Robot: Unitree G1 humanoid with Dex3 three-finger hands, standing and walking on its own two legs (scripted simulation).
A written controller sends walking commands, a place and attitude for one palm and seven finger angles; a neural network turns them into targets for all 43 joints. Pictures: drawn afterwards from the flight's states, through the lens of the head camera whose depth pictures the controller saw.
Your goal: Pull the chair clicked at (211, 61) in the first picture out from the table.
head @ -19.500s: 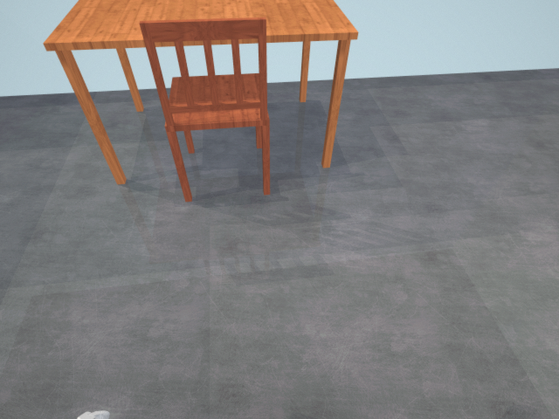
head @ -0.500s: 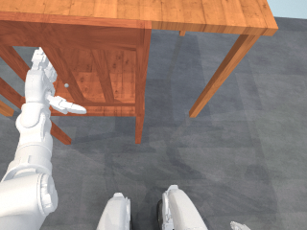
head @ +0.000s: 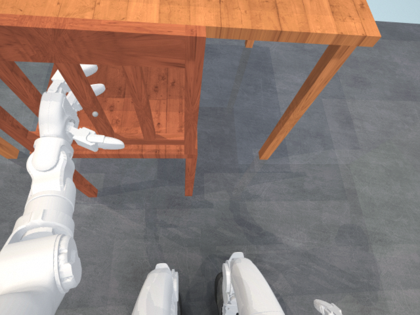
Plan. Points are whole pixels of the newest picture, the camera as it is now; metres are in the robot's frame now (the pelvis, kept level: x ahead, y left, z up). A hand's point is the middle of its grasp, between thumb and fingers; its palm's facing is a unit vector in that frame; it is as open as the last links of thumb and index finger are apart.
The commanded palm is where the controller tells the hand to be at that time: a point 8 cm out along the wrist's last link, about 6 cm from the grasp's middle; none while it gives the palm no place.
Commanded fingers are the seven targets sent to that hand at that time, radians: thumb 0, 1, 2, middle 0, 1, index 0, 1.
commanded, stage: hook a spindle and tug to test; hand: left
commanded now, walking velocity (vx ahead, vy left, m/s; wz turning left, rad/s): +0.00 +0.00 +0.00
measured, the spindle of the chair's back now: (91, 105) +0.51 +0.21 +0.00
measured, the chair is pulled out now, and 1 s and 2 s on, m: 0.00 0.02 0.13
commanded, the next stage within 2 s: step backward, pulling the chair out in 1.06 s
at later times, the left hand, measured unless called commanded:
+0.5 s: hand (96, 112) +0.48 +0.19 +0.02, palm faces +0.01 -1.00 -0.02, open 5.6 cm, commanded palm +0.44 +0.23 +0.02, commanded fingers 0.00 0.90 0.90 -0.50 -1.45 -0.50 -1.45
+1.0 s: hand (94, 124) +0.45 +0.19 +0.02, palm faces +0.00 -1.00 -0.02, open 5.7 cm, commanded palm +0.42 +0.23 +0.02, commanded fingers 0.00 0.90 0.90 -0.50 -1.45 -0.50 -1.45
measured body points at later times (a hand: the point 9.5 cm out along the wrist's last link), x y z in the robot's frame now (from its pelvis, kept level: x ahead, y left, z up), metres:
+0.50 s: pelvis +0.01 +0.00 +0.00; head +0.16 +0.02 +0.43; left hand +0.47 +0.24 +0.03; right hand +0.06 -0.27 -0.11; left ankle -0.01 +0.08 -0.62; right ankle +0.04 -0.12 -0.62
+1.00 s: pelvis +0.02 +0.00 +0.01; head +0.17 +0.02 +0.44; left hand +0.45 +0.24 +0.03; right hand +0.10 -0.26 -0.11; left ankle -0.01 +0.08 -0.62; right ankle +0.04 -0.12 -0.62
